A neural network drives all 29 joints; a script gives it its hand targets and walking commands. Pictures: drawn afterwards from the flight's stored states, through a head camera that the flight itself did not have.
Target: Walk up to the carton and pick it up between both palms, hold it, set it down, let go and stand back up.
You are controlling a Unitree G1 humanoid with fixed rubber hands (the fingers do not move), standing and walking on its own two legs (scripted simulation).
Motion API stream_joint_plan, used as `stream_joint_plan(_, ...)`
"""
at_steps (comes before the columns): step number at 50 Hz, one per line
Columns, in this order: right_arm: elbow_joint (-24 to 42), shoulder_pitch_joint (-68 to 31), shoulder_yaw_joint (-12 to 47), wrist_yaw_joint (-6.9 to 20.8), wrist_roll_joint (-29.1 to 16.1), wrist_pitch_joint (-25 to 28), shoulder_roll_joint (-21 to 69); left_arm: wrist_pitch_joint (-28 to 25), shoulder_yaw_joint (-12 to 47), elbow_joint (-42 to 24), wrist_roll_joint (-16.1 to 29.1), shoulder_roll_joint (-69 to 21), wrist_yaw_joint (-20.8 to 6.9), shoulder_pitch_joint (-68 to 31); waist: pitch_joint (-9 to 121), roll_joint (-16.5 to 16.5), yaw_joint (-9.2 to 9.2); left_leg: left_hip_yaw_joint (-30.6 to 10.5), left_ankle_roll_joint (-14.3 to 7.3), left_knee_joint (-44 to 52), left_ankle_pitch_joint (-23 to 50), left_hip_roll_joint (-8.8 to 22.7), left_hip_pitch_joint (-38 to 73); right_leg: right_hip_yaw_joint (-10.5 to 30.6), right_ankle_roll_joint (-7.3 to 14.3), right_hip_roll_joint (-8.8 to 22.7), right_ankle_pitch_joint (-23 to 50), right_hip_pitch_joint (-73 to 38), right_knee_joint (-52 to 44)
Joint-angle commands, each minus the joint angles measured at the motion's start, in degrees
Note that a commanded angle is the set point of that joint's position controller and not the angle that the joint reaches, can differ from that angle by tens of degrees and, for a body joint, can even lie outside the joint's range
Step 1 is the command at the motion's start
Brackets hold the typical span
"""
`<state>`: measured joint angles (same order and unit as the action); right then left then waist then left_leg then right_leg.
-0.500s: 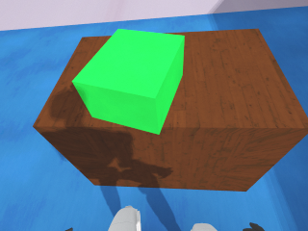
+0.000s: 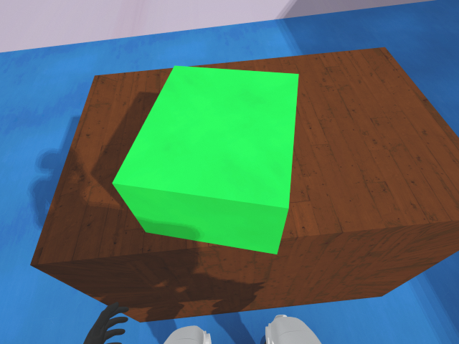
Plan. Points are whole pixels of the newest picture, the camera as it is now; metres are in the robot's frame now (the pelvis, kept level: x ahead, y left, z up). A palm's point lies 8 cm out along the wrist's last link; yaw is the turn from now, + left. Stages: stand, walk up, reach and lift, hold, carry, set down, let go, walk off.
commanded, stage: walk up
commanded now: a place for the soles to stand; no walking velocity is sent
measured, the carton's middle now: (222, 153) +0.45 +0.01 +0.04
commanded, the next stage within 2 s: none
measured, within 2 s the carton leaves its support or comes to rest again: neither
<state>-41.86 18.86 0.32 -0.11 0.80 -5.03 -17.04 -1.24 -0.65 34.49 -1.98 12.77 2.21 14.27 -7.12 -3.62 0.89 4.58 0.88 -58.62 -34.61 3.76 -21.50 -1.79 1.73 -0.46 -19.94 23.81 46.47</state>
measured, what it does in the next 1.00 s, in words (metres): steps on the spot: left foot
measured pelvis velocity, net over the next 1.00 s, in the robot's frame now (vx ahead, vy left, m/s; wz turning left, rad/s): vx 0.02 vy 0.02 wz -0.09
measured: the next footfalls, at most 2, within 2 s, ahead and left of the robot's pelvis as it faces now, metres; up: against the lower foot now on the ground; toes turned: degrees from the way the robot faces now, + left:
left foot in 0.08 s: +0.07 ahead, +0.15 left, +0.00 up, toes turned +2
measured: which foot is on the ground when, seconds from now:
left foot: up 0.00-0.06, down 0.08-1.00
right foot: down 0.00-1.00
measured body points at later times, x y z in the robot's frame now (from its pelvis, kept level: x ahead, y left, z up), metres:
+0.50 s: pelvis +0.02 +0.06 +0.02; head +0.07 +0.06 +0.47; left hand +0.18 +0.30 -0.10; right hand +0.15 -0.21 -0.08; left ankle +0.02 +0.15 -0.70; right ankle +0.05 -0.11 -0.70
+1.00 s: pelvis +0.02 +0.02 +0.02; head +0.04 +0.02 +0.47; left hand +0.17 +0.28 -0.09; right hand +0.09 -0.25 -0.09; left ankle +0.02 +0.15 -0.70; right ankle +0.06 -0.11 -0.70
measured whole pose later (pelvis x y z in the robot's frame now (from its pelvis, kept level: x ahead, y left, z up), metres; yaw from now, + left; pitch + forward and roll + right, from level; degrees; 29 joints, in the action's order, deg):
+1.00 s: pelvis +0.02 +0.02 +0.02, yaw -5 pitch -3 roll +1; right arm -38.0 18.9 -0.7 -0.3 1.0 -1.1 -16.7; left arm 2.1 -1.0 42.5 -1.4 16.3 -2.6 11.9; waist -4.8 0.1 0.2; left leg 8.8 1.2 -36.5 -20.9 5.1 -12.3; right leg 2.9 -1.1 0.3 -16.2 18.2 37.3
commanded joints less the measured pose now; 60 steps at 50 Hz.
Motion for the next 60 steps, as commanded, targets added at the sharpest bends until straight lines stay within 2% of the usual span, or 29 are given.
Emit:
stream_joint_plan(1, 7.43, 1.47, -2.32, -0.68, 0.00, 2.88, -5.27, 0.08, -3.92, -4.51, -0.44, 12.21, 1.16, 1.77, 7.41, 12.12, -2.22, -4.68, 0.68, 7.60, 2.76, 3.12, -6.79, 21.66, 13.39, 18.40, 28.86, -12.23, -17.76)
stream_joint_plan(2, 6.62, 4.01, -2.41, -0.33, -0.30, 3.56, -4.39, 0.29, -3.40, -4.48, -0.50, 11.75, 0.73, 0.25, 9.79, 13.39, -0.95, -2.82, 0.16, 15.79, 7.34, 2.12, -0.53, 17.08, 11.18, 15.38, 30.67, -10.92, -15.12)
stream_joint_plan(3, 6.05, 6.94, -2.51, -0.02, -0.61, 4.68, -4.37, 0.67, -2.51, -4.19, 0.20, 11.52, 0.01, -3.26, 11.73, 13.30, 1.62, -1.45, -0.57, 25.85, 17.76, 1.08, 7.65, 11.25, 7.64, 11.75, 29.95, -6.92, -10.70)
stream_joint_plan(4, 5.98, 7.40, -3.06, 0.25, -0.62, 5.55, -6.55, 0.90, -1.94, -4.48, 1.13, 10.11, -0.73, -4.68, 11.83, 8.24, 1.99, -3.92, -1.65, 29.91, 28.74, 1.40, 12.01, 7.44, 3.84, 8.40, 25.26, -2.23, -7.12)
stream_joint_plan(5, 7.20, 4.48, -3.85, 0.12, -0.07, 6.27, -10.47, 0.87, -1.07, -4.86, 2.11, 7.42, -1.36, -2.52, 12.58, -0.40, 0.32, -14.50, -4.65, 32.52, 36.61, 9.48, 12.54, 2.87, 0.22, 3.80, 16.62, 0.61, -0.12)
stream_joint_plan(6, 8.62, -0.34, -4.75, 0.12, -0.90, 5.91, -12.19, 1.23, -1.13, -3.67, 2.67, 6.99, -0.96, -1.19, 11.63, -2.17, -0.92, -18.44, -9.43, 33.46, 39.59, 14.86, 5.69, 2.01, -1.36, 1.37, 2.30, -4.29, -1.78)
stream_joint_plan(7, 9.30, -2.50, -4.13, 0.24, -1.48, 5.64, -10.40, 1.47, -1.17, -2.64, 2.66, 7.54, -0.84, -1.29, 9.03, -1.26, -1.51, -14.38, -10.01, 32.47, 42.07, 13.74, 3.67, 2.71, -1.13, 2.38, 1.60, -7.34, -4.14)
stream_joint_plan(9, 10.14, -2.75, -3.37, 0.38, -2.09, 5.27, -9.27, 0.76, -1.21, -2.53, 1.90, 8.13, -1.10, -4.21, 8.63, -1.56, -0.85, -7.96, -5.95, 29.29, 45.97, 8.45, 4.99, 2.91, -0.74, 3.64, 15.94, -8.22, -8.47)
stream_joint_plan(11, 9.89, -0.34, -3.40, 0.31, -2.04, 4.99, -9.42, 0.43, -1.42, -1.69, 1.23, 8.97, -1.37, -5.18, 12.19, -0.50, 0.22, -5.11, -4.08, 28.05, 45.10, 6.72, 8.21, 2.41, -0.42, 4.12, 21.89, -9.72, -8.81)
stream_joint_plan(17, 11.49, -2.44, -3.46, 0.60, -1.99, 4.56, -8.86, 1.08, -1.39, -0.17, 1.60, 9.10, -1.53, -6.91, 12.46, -0.50, -0.11, -4.20, -5.60, 28.88, 44.74, 6.79, 9.54, 2.39, -0.51, 4.48, 21.37, -10.48, -10.06)
stream_joint_plan(19, 11.84, -2.14, -3.59, 0.74, -1.87, 4.54, -8.64, 1.24, -1.52, 0.31, 1.55, 9.68, -1.54, -7.30, 13.31, 0.07, 0.35, -4.68, -5.42, 30.38, 40.46, 7.54, 8.72, 2.46, -0.44, 4.20, 18.72, -11.25, -9.89)
stream_joint_plan(21, 12.30, -3.88, -3.84, 0.80, -2.00, 4.31, -9.36, 1.39, -1.50, 0.85, 1.65, 9.12, -1.73, -7.55, 11.50, -2.30, -0.13, -4.83, -5.80, 32.26, 35.35, 7.59, 6.69, 2.11, -0.80, 3.58, 15.22, -11.15, -10.52)
stream_joint_plan(23, 12.73, -4.55, -3.81, 0.93, -1.85, 4.38, -9.21, 1.24, -1.58, 1.11, 1.64, 9.42, -1.85, -7.35, 11.15, -2.00, -0.56, -4.35, -5.90, 32.53, 32.12, 7.15, 5.92, 2.99, -0.93, 4.04, 14.81, -11.96, -12.15)
stream_joint_plan(25, 12.77, -4.38, -3.85, 1.12, -1.79, 4.52, -8.98, 1.00, -1.85, 1.62, 1.70, 10.00, -2.00, -7.41, 11.39, 1.24, -0.56, -3.54, -5.50, 32.98, 28.24, 7.04, 5.72, 3.16, -0.73, 4.21, 15.29, -12.22, -12.42)
stream_joint_plan(28, 12.49, -4.27, -3.98, 1.41, -1.88, 4.61, -8.99, 0.81, -1.77, 2.06, 1.73, 9.73, -2.25, -6.91, 10.69, 0.57, -0.64, -2.66, -5.22, 33.37, 25.65, 6.58, 5.38, 3.53, -0.68, 4.67, 15.84, -12.38, -13.10)
stream_joint_plan(32, 12.07, -3.64, -3.77, 1.48, -1.44, 4.55, -8.37, 0.66, -2.02, 2.07, 1.74, 10.78, -2.42, -6.83, 9.98, 3.95, -0.44, -2.08, -4.74, 33.86, 19.81, 6.02, 5.75, 5.16, -0.11, 5.00, 14.43, -11.39, -14.45)
stream_joint_plan(35, 11.47, -3.42, -3.97, 1.41, -1.65, 4.61, -8.73, 0.63, -2.15, 2.26, 1.89, 10.70, -2.55, -6.32, 8.30, 2.46, -0.63, -2.11, -4.64, 35.10, 16.73, 6.07, 4.46, 5.77, -0.08, 4.91, 12.95, -10.85, -14.70)
stream_joint_plan(38, 10.74, -2.64, -3.78, 1.37, -1.24, 4.58, -8.19, 0.38, -2.16, 2.46, 1.85, 11.34, -2.69, -5.13, 7.20, 4.58, -0.80, -1.11, -4.03, 34.43, 14.67, 5.22, 5.38, 6.93, 0.13, 5.13, 11.76, -9.01, -16.34)
stream_joint_plan(39, 10.65, -2.80, -3.25, 1.45, -1.73, 4.80, -8.16, 0.08, -2.00, 2.21, 1.78, 11.07, -2.77, -5.77, 10.43, 4.66, -0.33, -2.99, -4.13, 33.78, 19.10, 4.92, 6.97, 8.03, 0.33, 5.46, 15.88, -10.20, -16.19)
stream_joint_plan(42, 9.78, -2.43, -3.14, 1.40, -1.44, 4.93, -8.12, -0.12, -1.92, 2.39, 1.85, 11.17, -2.78, -5.24, 10.48, 4.98, -0.41, -2.44, -4.01, 32.82, 21.73, 4.60, 9.08, 8.14, 0.61, 5.70, 17.41, -9.07, -16.50)
stream_joint_plan(43, 9.72, 2.82, -4.83, 0.23, 0.07, 5.71, -9.83, 1.13, -2.85, 2.75, 0.65, 13.38, -3.58, -5.22, 9.03, 7.83, 0.68, -6.07, -5.05, 36.00, 21.54, 7.95, 11.17, 5.71, 0.94, 2.60, 16.57, -6.72, -11.25)
stream_joint_plan(44, 9.02, 2.66, -5.56, -0.47, 0.50, 5.92, -12.86, 1.72, -2.50, 2.20, 0.20, 11.52, -3.96, -5.14, 7.36, 4.37, 0.27, -8.01, -6.84, 37.08, 22.39, 11.44, 11.07, 4.52, -0.14, 2.31, 13.94, -4.51, -9.84)
stream_joint_plan(46, 9.42, 1.15, -5.81, -1.09, 0.48, 5.78, -13.14, 2.17, -2.31, 1.60, 0.28, 10.40, -4.50, -4.44, 6.21, 1.08, -0.38, -8.34, -8.98, 37.56, 22.87, 13.75, 8.69, 4.69, -0.61, 2.83, 10.79, -5.00, -9.87)
stream_joint_plan(48, 9.98, 0.29, -5.52, -1.15, 0.33, 5.54, -12.30, 1.92, -2.73, 1.53, 0.53, 11.02, -4.81, -3.81, 5.83, -0.13, -0.89, -6.26, -8.42, 37.06, 21.09, 12.63, 6.28, 5.30, -0.35, 3.02, 12.14, -7.07, -11.12)
stream_joint_plan(51, 10.08, 0.53, -5.16, -0.90, -0.16, 5.19, -10.68, 1.57, -3.42, 1.73, 0.94, 12.36, -4.99, -2.76, 6.17, 1.69, -1.39, -2.25, -5.42, 34.28, 17.11, 8.19, 4.55, 7.54, 1.39, 3.02, 16.20, -9.80, -13.94)
stream_joint_plan(53, 10.00, 1.37, -4.82, -0.77, -0.55, 5.04, -9.09, 1.75, -3.69, 1.91, 1.27, 13.42, -4.92, -2.60, 6.66, 5.12, -1.56, -0.33, -3.67, 30.40, 15.96, 4.77, 5.69, 10.95, 3.66, 4.44, 15.76, -9.04, -17.49)
stream_joint_plan(56, 9.56, 4.53, -4.39, -0.87, -0.84, 4.94, -6.16, 2.49, -3.70, 2.27, 1.96, 14.62, -4.42, -3.95, 7.00, 9.95, -1.06, 1.50, -1.73, 23.75, 11.46, -0.93, 10.08, 17.70, 8.98, 8.33, 10.34, -3.96, -24.54)
stream_joint_plan(58, 8.97, 7.37, -4.58, -1.15, -0.72, 5.40, -6.35, 3.14, -3.35, 2.03, 1.70, 14.28, -4.21, -6.27, 6.74, 9.81, 0.22, 0.41, -2.05, 26.47, 12.32, -0.58, 10.76, 16.57, 8.50, 7.94, 8.06, -3.25, -24.26)
stream_joint_plan(60, 8.96, 7.29, -4.95, -1.43, -0.35, 5.97, -7.85, 3.43, -2.92, 1.96, 1.46, 13.23, -4.37, -6.04, 6.79, 8.19, -0.16, -1.99, -2.49, 29.67, 15.54, 1.22, 10.39, 14.50, 6.00, 6.04, 7.68, -3.94, -22.39)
